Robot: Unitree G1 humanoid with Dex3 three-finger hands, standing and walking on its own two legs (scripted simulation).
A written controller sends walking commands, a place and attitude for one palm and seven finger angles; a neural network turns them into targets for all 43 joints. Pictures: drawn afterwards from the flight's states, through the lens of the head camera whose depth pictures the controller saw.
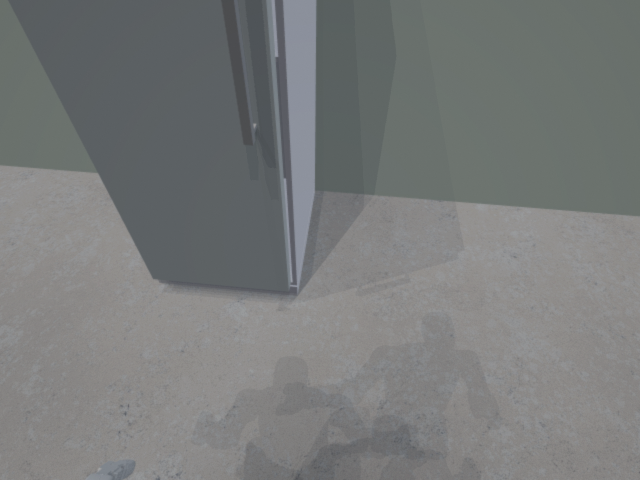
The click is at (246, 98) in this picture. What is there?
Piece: fridge door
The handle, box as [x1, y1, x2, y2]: [221, 0, 256, 145]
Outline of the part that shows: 221,0 243,143 252,145 254,141 254,131 256,128 256,124 252,123 237,0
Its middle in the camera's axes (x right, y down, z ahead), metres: -0.15 -0.39 +0.69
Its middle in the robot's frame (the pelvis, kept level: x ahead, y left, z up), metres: +0.79 +0.21 +0.22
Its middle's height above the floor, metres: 0.99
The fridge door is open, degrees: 0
